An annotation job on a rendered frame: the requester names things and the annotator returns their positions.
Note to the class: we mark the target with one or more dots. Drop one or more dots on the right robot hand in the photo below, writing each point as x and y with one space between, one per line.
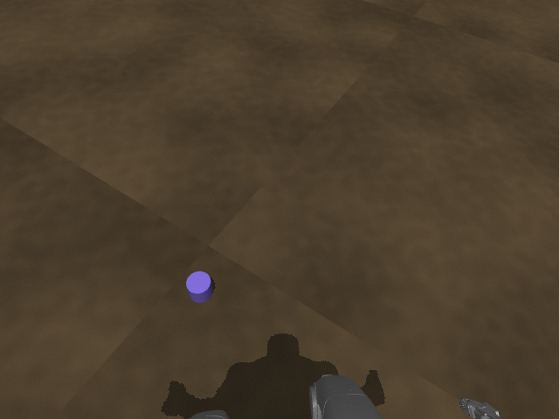
477 410

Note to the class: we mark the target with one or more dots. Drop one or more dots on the can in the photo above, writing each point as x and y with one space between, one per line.
199 286

